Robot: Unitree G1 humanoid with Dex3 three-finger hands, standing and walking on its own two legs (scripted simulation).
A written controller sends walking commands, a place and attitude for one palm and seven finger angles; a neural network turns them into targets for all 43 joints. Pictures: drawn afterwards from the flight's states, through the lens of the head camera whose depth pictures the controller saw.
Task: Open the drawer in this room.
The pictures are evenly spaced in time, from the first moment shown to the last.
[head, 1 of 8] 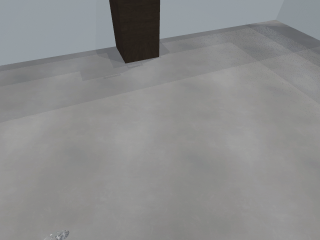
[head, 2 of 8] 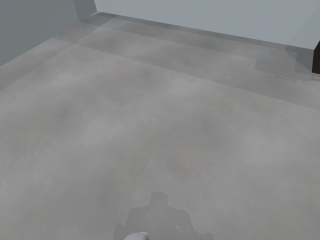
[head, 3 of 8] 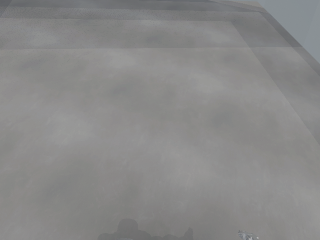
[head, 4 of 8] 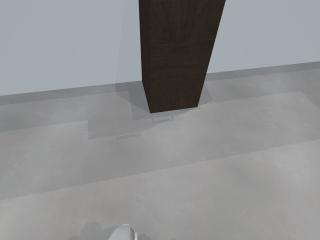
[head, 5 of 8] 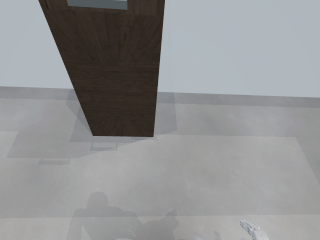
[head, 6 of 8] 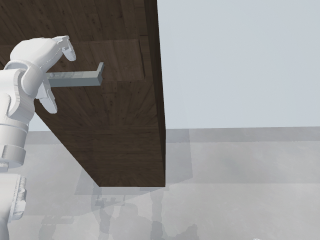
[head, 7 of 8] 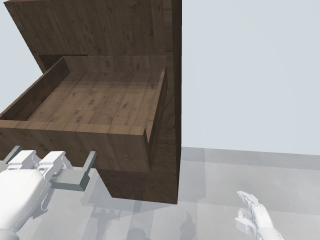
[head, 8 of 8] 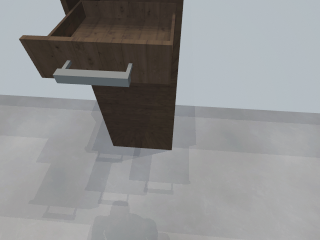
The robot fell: no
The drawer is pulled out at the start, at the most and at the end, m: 0.00 0.30 0.30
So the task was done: yes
